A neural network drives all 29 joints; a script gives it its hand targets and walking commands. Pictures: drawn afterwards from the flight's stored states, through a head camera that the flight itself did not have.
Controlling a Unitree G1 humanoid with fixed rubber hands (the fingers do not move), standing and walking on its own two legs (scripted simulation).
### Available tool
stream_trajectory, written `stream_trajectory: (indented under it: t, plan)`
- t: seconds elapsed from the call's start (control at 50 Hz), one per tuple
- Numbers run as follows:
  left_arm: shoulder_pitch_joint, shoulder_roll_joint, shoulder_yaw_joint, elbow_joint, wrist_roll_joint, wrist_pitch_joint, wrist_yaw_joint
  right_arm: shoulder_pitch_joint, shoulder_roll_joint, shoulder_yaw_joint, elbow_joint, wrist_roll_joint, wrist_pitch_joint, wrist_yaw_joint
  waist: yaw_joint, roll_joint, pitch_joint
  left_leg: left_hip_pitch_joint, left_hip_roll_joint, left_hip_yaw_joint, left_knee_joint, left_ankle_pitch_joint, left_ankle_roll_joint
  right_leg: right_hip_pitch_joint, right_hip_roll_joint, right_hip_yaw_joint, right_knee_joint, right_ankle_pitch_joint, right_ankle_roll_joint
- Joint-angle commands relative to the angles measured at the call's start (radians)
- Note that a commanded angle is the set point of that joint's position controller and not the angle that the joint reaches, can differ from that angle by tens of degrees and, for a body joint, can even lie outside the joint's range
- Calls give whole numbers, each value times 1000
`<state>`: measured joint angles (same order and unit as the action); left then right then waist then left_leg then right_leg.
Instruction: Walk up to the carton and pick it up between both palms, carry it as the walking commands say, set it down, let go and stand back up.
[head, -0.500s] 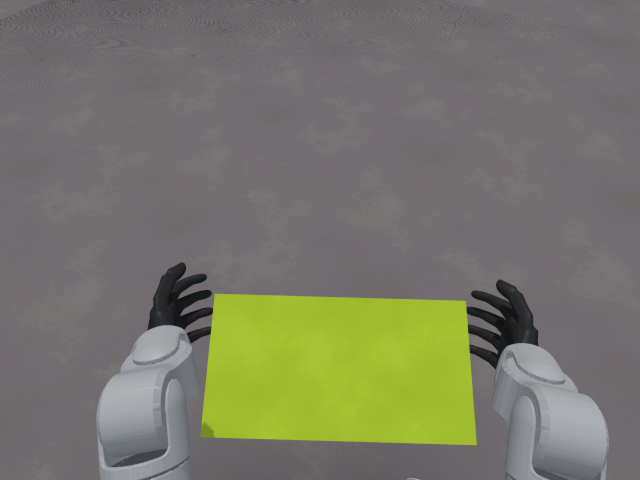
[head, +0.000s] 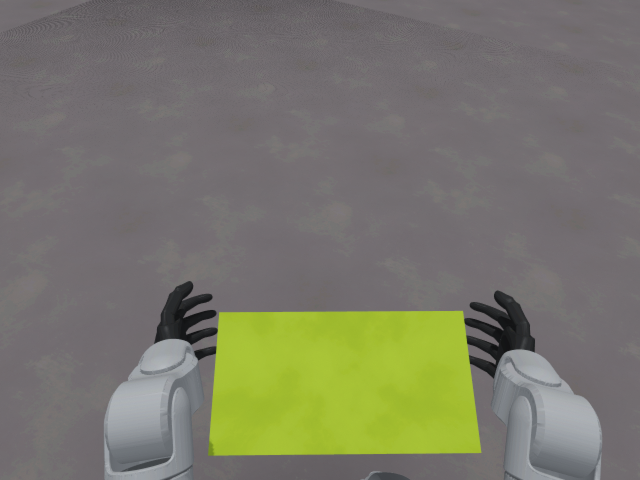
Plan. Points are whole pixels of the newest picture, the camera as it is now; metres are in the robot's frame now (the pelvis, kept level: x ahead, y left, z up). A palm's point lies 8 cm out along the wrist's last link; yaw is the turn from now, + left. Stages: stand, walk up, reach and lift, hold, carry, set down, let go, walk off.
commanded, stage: carry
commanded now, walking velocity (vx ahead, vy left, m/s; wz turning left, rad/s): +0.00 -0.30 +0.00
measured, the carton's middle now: (339, 378) +0.26 -0.01 -0.02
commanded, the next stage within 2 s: none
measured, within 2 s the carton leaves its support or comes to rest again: neither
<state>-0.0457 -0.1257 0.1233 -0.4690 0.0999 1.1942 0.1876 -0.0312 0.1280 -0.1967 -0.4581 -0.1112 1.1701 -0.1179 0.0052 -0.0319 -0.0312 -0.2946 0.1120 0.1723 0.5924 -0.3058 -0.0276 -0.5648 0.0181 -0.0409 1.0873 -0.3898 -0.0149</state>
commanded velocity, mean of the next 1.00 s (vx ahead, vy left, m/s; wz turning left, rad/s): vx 0.00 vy -0.30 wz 0.00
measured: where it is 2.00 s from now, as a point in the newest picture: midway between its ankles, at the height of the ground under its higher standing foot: outside the picture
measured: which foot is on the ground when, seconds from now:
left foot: down 0.00-0.16, up 0.18-0.44, down 0.46-0.76, up 0.78-1.00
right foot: up 0.00-0.14, down 0.16-0.46, up 0.48-0.74, down 0.76-1.00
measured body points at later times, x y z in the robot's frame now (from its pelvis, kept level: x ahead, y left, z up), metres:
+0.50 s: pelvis -0.06 -0.25 -0.01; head -0.06 -0.23 +0.44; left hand +0.19 -0.06 +0.06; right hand +0.19 -0.43 +0.08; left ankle -0.07 -0.16 -0.73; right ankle +0.01 -0.25 -0.72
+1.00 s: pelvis -0.13 -0.50 -0.01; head -0.10 -0.50 +0.44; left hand +0.13 -0.32 +0.07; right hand +0.13 -0.69 +0.06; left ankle -0.14 -0.41 -0.70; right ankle -0.05 -0.54 -0.73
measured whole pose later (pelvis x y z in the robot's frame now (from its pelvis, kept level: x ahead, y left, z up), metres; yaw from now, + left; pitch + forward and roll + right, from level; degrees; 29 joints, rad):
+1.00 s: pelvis -0.13 -0.50 -0.01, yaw +3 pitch +3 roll +0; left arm -0.06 -0.13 0.13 -0.49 0.09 1.19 0.18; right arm -0.03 0.13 -0.20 -0.52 -0.08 1.20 -0.15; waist -0.04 0.00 -0.01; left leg -0.47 0.03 0.16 0.92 -0.50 -0.03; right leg -0.45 0.02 -0.18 0.60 -0.21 -0.12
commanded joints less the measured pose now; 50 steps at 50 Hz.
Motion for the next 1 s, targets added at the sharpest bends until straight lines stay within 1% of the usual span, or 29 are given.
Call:
stream_trajectory:
  t: [0.0, 0.08, 0.1, 0.12, 0.14, 0.16, 0.2, 0.26, 0.3, 0.34, 0.38, 0.4, 0.42, 0.44, 0.46, 0.48, 0.5, 0.54, 0.58, 0.66, 0.68, 0.72, 0.74, 0.76, 0.8, 0.82, 0.88, 0.94, 0.98]
  plan:
    - [-541, -934, -805, -173, -429, -17, -290, -566, 853, 820, -204, 438, -3, 262, -9, 214, -232, 171, 279, -169, -190, 531, 121, 27, -71, -54, -213, 16, 53]
    - [-463, -904, -783, -111, -449, 12, -291, -496, 807, 799, -217, 405, 21, 227, 2, 261, -304, 66, 253, -112, -130, 275, 41, 289, -52, -117, -532, 126, 57]
    - [-451, -904, -775, -93, -451, 18, -291, -476, 804, 799, -215, 397, 28, 221, 15, 161, -354, 39, 190, -34, 36, 210, 4, 399, -58, -93, -645, 148, 40]
    - [-426, -893, -758, -87, -442, 25, -294, -483, 794, 806, -212, 393, 36, 217, 30, -22, -325, -68, 106, 23, 216, 26, -19, 473, -113, -13, -779, 196, 8]
    - [-427, -873, -750, -92, -441, 29, -295, -455, 790, 806, -206, 384, 44, 217, 13, -272, -298, -255, -13, 49, 391, -277, -52, 506, -313, 236, -792, 491, -63]
    - [-413, -872, -725, -66, -423, 31, -302, -498, 804, 829, -213, 393, 48, 223, 9, -340, -282, -319, -34, -29, 513, -352, -42, 430, -351, 250, -728, 569, -138]
    - [-440, -878, -695, -83, -401, 13, -304, -589, 848, 838, -177, 436, 53, 245, 6, -215, -249, -279, -22, -103, 624, -300, -10, 332, -261, 162, -723, 448, -147]
    - [-514, -949, -715, -156, -419, -20, -301, -614, 922, 890, -192, 491, 35, 261, -3, -233, -348, -280, -18, -64, 512, -198, -7, 446, -220, 28, -680, 409, -147]
    - [-499, -969, -725, -166, -413, -28, -298, -649, 925, 910, -233, 512, 23, 263, 5, -193, -384, -167, -48, -43, 380, -183, 1, 404, -223, 50, -720, 256, -152]
    - [-478, -962, -743, -176, -398, -32, -286, -635, 904, 902, -247, 513, 10, 264, 13, -118, -386, -86, -79, -17, 234, -191, 4, 385, -246, 107, -750, 295, -171]
    - [-426, -950, -752, -134, -387, -23, -281, -574, 872, 874, -222, 496, 8, 264, 5, -116, -433, 83, -98, 23, -5, -139, 30, 387, -206, 58, -781, 317, -97]
    - [-436, -936, -762, -132, -390, -17, -276, -504, 863, 850, -167, 477, 12, 262, -10, -35, -440, 217, -63, 25, -223, -21, 36, 351, -172, 4, -731, 344, -44]
    - [-463, -925, -774, -127, -390, -16, -271, -491, 856, 834, -140, 470, 10, 265, -22, 138, -412, 370, 126, -227, -330, 29, 69, 174, -121, -28, -577, 329, 1]
    - [-482, -929, -789, -136, -395, -10, -273, -486, 849, 822, -123, 459, 6, 265, -2, 433, -396, 407, 483, -672, -309, 240, 187, -38, -57, -7, -268, 3, 47]
    - [-544, -923, -792, -152, -393, -10, -278, -470, 856, 818, -115, 446, 4, 264, -28, 335, -266, 278, 548, -675, -302, 289, 312, -183, -36, 135, 59, -112, 48]
    - [-549, -947, -796, -140, -402, -7, -286, -475, 874, 812, -108, 435, 3, 270, -26, 240, -238, 220, 489, -522, -278, 298, 302, -182, -77, 197, 182, -73, 22]
    - [-546, -953, -792, -117, -405, -9, -287, -499, 868, 798, -105, 428, -1, 273, -20, 153, -221, 219, 376, -365, -248, 323, 226, -170, -74, 179, 161, -2, 5]
    - [-541, -948, -795, -134, -411, -13, -290, -578, 866, 809, -151, 440, -8, 278, -9, 168, -240, 284, 271, -204, -173, 501, 142, -162, -87, 97, -12, 27, 12]
    - [-539, -954, -802, -147, -426, -8, -291, -581, 864, 814, -189, 445, -2, 267, -8, 213, -241, 220, 270, -185, -183, 575, 129, -44, -71, -12, -162, 13, 41]
    - [-494, -903, -787, -124, -445, 13, -287, -514, 813, 785, -191, 411, 21, 234, -9, 298, -265, 59, 252, -151, -204, 300, 53, 214, -49, -102, -426, 76, 70]
    - [-463, -894, -783, -103, -447, 18, -287, -485, 799, 780, -183, 401, 25, 228, 5, 274, -299, 54, 234, -112, -148, 237, 24, 289, -49, -115, -545, 136, 65]
    - [-426, -885, -766, -94, -438, 29, -287, -468, 792, 794, -194, 397, 37, 221, 23, 46, -324, -53, 111, 13, 159, 93, -28, 453, -93, -33, -761, 161, 33]
    - [-438, -860, -751, -97, -438, 31, -292, -460, 781, 791, -187, 385, 42, 217, 10, -229, -293, -233, -6, 42, 334, -211, -57, 491, -272, 195, -806, 405, -26]
    - [-435, -867, -728, -66, -424, 34, -298, -487, 785, 806, -201, 382, 47, 220, 2, -362, -277, -323, -40, 0, 464, -324, -57, 427, -338, 227, -723, 539, -106]
    - [-408, -867, -686, -63, -397, 20, -299, -587, 823, 834, -178, 431, 55, 239, 1, -259, -249, -289, -36, -103, 600, -306, -19, 341, -242, 163, -686, 550, -132]
    - [-424, -898, -688, -103, -407, 4, -302, -598, 866, 864, -193, 465, 45, 250, -2, -260, -286, -329, -32, -101, 592, -284, -13, 412, -229, 107, -643, 658, -132]
    - [-521, -959, -727, -205, -429, -33, -300, -627, 931, 901, -218, 510, 20, 263, -3, -211, -419, -256, -51, -51, 464, -210, -9, 489, -211, 45, -644, 517, -143]
    - [-460, -955, -742, -183, -400, -40, -286, -636, 898, 899, -242, 517, 1, 264, 12, -148, -428, -89, -78, -33, 208, -188, 12, 413, -229, 104, -697, 392, -169]
    - [-441, -945, -756, -162, -384, -31, -273, -582, 868, 870, -219, 504, -1, 267, -7, -75, -440, 96, -82, 9, -128, -81, 33, 381, -202, 72, -731, 326, -118]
